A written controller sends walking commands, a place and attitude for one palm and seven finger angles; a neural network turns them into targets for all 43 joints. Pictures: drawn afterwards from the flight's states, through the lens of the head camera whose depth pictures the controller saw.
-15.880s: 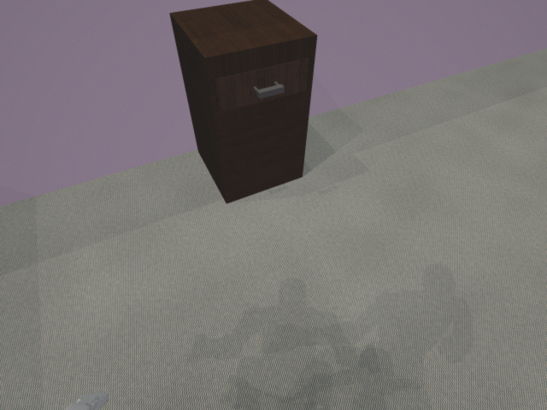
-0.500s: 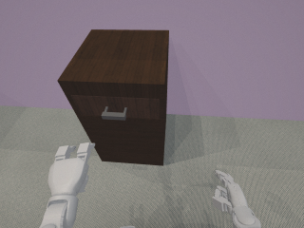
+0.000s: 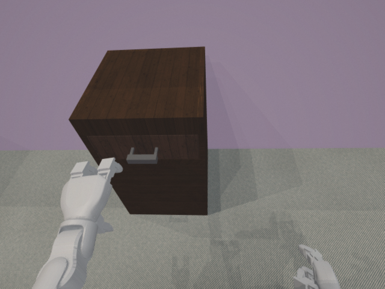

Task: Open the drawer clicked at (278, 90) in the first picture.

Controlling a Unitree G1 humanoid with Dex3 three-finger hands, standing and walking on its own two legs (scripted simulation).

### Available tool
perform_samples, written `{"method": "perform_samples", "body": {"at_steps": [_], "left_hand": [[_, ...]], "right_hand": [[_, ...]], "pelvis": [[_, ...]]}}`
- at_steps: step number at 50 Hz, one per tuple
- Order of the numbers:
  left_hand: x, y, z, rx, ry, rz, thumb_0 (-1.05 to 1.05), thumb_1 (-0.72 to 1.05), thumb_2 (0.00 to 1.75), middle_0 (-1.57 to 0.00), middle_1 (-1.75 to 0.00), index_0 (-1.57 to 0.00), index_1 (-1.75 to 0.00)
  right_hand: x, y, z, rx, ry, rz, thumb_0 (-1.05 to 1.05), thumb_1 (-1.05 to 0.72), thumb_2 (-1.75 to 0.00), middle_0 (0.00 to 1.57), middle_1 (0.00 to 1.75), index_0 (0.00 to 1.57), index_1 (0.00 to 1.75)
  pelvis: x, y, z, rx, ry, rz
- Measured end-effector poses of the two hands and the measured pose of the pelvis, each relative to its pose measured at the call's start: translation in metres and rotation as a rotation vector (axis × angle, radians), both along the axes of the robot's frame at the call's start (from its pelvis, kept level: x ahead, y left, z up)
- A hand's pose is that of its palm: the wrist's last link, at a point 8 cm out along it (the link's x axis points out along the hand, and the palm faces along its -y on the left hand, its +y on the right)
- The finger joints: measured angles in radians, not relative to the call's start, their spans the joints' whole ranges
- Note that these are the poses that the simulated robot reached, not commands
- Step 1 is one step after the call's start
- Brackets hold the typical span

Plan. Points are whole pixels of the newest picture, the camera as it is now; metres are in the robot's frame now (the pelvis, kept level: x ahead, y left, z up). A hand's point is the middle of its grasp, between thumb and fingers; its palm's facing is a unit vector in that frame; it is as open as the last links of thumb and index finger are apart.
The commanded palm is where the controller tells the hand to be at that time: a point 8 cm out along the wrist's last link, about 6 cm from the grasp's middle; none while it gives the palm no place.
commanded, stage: raise the hand with hooked fingers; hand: left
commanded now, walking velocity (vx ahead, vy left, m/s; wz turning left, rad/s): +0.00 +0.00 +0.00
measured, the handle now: (143, 154) +0.56 +0.26 -0.17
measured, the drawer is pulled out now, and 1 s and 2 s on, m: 0.00 0.00 0.00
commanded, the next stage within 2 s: move the hooked fingers above the handle in 0.76 s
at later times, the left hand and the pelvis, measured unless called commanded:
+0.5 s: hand (92, 168) +0.32 +0.25 +0.09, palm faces +0.03 -0.07 -1.00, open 13.8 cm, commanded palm +0.29 +0.25 +0.14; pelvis +0.01 +0.00 +0.01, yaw +1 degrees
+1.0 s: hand (98, 173) +0.32 +0.24 +0.07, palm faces -0.01 -0.08 -1.00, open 13.8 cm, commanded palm +0.31 +0.25 +0.12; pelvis +0.01 +0.00 +0.01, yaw +1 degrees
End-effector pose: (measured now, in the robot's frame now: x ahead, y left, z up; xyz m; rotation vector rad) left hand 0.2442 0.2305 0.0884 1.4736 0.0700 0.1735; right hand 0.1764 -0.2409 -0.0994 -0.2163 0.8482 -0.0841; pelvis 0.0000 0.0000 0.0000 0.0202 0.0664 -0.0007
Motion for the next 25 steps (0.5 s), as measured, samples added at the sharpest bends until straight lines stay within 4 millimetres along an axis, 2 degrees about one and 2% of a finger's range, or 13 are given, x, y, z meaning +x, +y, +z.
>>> {"method": "perform_samples", "body": {"at_steps": [7, 12, 20, 25], "left_hand": [[0.014, 0.002, 0.02, 0.007, 0.003, -0.009, 0.0, -0.38, 0.35, -0.31, -1.13, -0.31, -1.13], [0.025, 0.006, 0.033, 0.018, 0.011, -0.009, 0.0, -0.45, 0.32, -0.32, -1.17, -0.32, -1.17], [0.045, 0.015, 0.053, 0.035, 0.02, -0.027, 0.0, -0.48, 0.31, -0.32, -1.19, -0.32, -1.2], [0.052, 0.018, 0.054, 0.015, 0.046, -0.038, 0.0, -0.49, 0.3, -0.32, -1.2, -0.32, -1.2]], "right_hand": [[0.029, 0.019, 0.015, 0.037, -0.07, 0.043, 0.02, -0.91, -0.89, 0.2, 0.3, 0.19, 0.3], [0.04, 0.032, 0.019, 0.057, -0.08, 0.075, 0.01, -0.9, -0.89, 0.2, 0.3, 0.2, 0.3], [0.037, 0.036, 0.015, 0.065, -0.041, 0.079, 0.01, -0.9, -0.89, 0.2, 0.3, 0.2, 0.3], [0.027, 0.029, 0.011, 0.061, -0.003, 0.055, 0.01, -0.9, -0.89, 0.2, 0.3, 0.2, 0.3]], "pelvis": [[0.004, -0.001, 0.006, -0.002, -0.022, 0.004], [0.007, -0.001, 0.009, -0.004, -0.032, 0.012], [0.011, 0.0, 0.012, -0.008, -0.038, 0.02], [0.013, 0.002, 0.014, -0.009, -0.028, 0.015]]}}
